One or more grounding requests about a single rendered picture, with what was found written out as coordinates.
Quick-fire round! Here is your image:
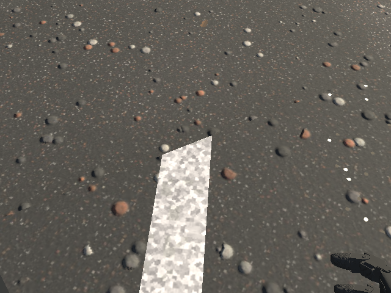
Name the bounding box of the robot right hand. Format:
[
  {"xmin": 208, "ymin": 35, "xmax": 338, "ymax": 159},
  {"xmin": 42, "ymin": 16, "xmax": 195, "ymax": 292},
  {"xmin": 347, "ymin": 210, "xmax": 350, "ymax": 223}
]
[{"xmin": 331, "ymin": 252, "xmax": 391, "ymax": 293}]

